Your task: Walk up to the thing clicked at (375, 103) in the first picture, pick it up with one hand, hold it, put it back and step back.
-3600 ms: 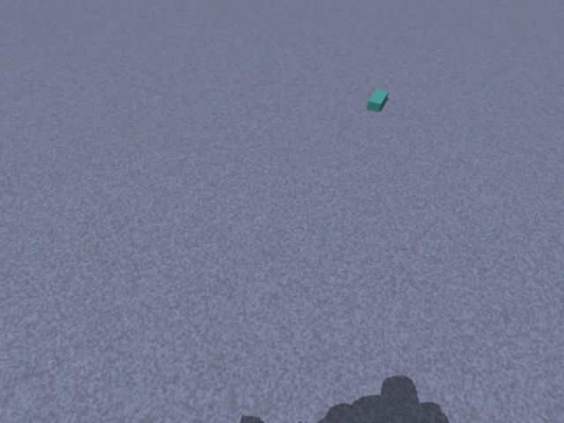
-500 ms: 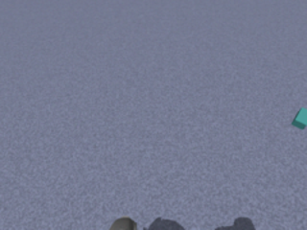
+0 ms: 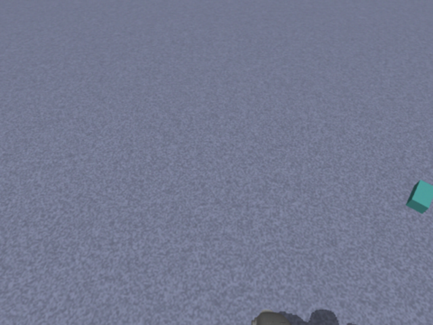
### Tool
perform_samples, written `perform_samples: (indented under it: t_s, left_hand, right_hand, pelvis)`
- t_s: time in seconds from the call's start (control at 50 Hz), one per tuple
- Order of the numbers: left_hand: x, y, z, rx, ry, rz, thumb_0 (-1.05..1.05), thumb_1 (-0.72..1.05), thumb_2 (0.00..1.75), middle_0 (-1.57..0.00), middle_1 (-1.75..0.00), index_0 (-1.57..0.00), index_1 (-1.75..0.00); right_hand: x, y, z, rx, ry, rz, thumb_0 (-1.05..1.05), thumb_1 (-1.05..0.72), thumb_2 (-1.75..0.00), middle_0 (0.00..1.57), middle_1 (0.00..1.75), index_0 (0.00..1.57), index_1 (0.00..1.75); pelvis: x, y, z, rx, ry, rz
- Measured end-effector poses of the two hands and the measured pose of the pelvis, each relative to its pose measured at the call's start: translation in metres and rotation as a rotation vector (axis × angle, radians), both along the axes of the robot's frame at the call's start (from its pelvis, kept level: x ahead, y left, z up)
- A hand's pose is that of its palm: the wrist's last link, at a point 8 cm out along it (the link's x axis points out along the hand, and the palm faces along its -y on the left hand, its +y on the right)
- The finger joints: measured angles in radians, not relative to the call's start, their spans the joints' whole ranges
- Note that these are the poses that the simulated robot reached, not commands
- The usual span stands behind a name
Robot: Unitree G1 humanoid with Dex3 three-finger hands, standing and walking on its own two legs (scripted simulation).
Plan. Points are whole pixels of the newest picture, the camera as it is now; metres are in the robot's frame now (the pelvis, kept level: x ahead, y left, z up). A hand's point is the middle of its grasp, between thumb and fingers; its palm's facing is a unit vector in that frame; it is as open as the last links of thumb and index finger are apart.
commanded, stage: walk up
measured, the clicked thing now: (421, 196) +0.83 -1.14 -0.74
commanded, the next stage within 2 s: stand in 1.64 s
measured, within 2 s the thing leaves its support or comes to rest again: neither
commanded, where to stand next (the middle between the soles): +0.32 +0.00 m, yaw +2 degrees
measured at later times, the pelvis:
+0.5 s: pelvis +0.17 +0.01 -0.01, yaw +2 degrees
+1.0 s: pelvis +0.23 -0.01 -0.01, yaw +2 degrees
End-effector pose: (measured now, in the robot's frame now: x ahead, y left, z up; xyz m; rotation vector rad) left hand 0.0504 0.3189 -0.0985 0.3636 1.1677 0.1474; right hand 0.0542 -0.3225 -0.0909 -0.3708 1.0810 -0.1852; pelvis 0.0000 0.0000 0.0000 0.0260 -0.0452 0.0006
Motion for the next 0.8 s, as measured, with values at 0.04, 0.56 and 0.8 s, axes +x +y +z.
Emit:
perform_samples:
  t_s: [0.04, 0.56, 0.8]
  left_hand:
    - [0.02, -0.005, 0.004, 0.026, -0.023, -0.006, 0.01, 0.9, 0.89, -0.2, -0.3, -0.2, -0.3]
    - [0.15, 0.014, -0.021, 0.016, 0.036, 0.073, 0.01, 0.9, 0.89, -0.21, -0.3, -0.2, -0.3]
    - [0.23, -0.003, -0.021, 0.04, -0.016, 0.053, 0.01, 0.9, 0.89, -0.2, -0.3, -0.2, -0.3]
  right_hand:
    - [0.008, -0.013, -0.011, 0.009, 0.021, -0.012, 0.01, -0.9, -0.89, 0.21, 0.31, 0.21, 0.3]
    - [0.212, 0.017, 0.0, -0.02, -0.015, 0.043, 0.01, -0.9, -0.89, 0.2, 0.3, 0.21, 0.3]
    - [0.241, 0.007, -0.024, -0.008, 0.05, 0.008, 0.01, -0.9, -0.89, 0.2, 0.3, 0.21, 0.3]
  pelvis:
    - [0.017, -0.01, -0.005, 0.004, 0.001, 0.0]
    - [0.181, 0.012, -0.009, -0.036, -0.004, 0.041]
    - [0.222, -0.002, -0.016, -0.016, -0.004, 0.032]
